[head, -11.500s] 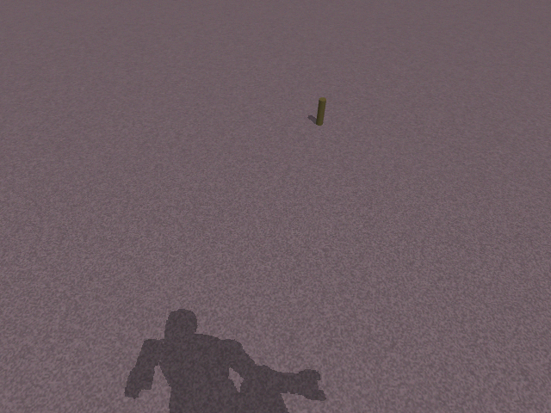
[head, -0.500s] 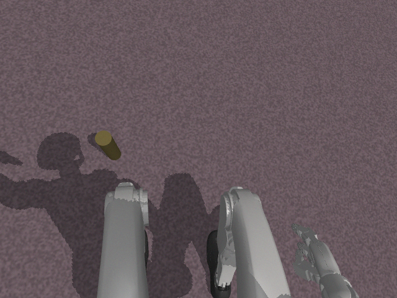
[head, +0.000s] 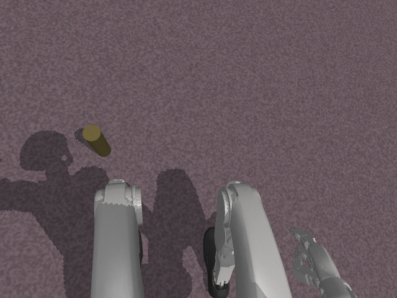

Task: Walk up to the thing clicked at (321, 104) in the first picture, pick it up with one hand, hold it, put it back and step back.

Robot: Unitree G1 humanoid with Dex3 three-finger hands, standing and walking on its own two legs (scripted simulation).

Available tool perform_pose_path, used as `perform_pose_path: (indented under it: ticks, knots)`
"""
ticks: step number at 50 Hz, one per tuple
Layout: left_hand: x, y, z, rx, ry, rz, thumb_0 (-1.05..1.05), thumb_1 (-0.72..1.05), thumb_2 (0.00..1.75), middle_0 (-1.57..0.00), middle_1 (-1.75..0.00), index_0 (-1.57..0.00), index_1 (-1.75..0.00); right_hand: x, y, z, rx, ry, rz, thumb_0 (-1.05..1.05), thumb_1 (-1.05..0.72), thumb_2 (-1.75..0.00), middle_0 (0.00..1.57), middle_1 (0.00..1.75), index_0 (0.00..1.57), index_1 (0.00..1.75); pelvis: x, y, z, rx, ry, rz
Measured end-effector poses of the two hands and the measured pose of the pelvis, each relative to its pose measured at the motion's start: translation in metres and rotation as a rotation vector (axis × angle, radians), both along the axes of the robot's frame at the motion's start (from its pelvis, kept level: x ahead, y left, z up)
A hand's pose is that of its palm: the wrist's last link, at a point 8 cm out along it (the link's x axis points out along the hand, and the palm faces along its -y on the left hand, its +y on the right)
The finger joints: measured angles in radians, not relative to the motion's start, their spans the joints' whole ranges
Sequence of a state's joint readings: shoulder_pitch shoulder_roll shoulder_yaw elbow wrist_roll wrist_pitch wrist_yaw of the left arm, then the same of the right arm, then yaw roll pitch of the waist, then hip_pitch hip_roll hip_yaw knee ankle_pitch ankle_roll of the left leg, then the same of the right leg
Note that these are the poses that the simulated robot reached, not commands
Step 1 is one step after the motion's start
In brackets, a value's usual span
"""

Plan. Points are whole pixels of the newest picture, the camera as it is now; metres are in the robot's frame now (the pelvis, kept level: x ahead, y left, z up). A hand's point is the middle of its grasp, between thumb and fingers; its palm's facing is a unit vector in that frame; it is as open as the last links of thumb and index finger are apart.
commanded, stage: go down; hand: left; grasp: from the side
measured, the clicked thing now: (98, 142) +0.45 +0.26 -0.31
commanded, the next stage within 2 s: approach in 0.16 s
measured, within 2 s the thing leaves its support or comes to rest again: neither
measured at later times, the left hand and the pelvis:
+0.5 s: hand out of the picture +0.38 +0.43 -0.04, palm faces +0.21 -0.98 -0.02, open 17.6 cm; pelvis +0.00 +0.00 -0.03, yaw -2 degrees
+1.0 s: hand (66, 154) +0.40 +0.31 -0.24, palm faces +0.10 -0.99 +0.06, open 17.7 cm; pelvis -0.01 +0.01 -0.10, yaw -7 degrees
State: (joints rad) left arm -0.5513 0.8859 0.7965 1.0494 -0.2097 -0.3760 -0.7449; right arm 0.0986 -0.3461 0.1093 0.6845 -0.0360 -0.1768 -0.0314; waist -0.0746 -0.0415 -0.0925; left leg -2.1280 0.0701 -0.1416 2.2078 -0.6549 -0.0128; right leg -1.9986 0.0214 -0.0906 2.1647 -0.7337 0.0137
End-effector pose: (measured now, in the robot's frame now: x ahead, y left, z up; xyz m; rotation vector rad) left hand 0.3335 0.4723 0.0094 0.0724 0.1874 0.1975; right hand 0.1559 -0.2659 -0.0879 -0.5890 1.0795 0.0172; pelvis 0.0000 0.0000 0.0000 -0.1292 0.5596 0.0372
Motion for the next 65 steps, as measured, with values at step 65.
perform_pose_path:
  ticks: [65]
  knots:
    - [0.043,-0.143,-0.271,-0.077,-0.090,-0.072,-0.02,-0.58,0.02,-0.06,-0.07,-0.06,-0.07,-0.017,0.013,-0.059,-0.223,0.201,0.322,0.00,-0.94,-0.91,0.20,0.30,0.21,0.30,-0.013,0.011,-0.115,-0.124,-0.316,-0.104]
